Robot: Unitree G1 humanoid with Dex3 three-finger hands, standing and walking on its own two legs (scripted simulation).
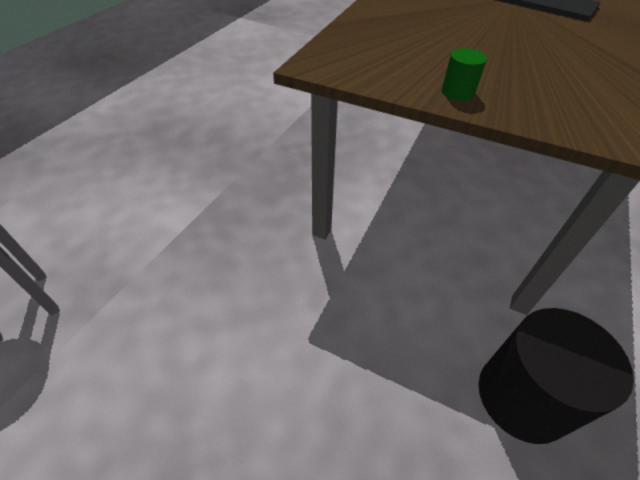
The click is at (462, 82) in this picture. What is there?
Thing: mug
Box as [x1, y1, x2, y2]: [442, 48, 486, 100]
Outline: 477,50 461,48 452,51 442,86 442,92 444,95 456,100 470,99 474,95 486,60 485,55
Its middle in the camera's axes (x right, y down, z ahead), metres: +0.36 -0.43 +0.98
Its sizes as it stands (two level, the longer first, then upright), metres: 0.118 0.084 0.093
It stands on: a support 0.73 m high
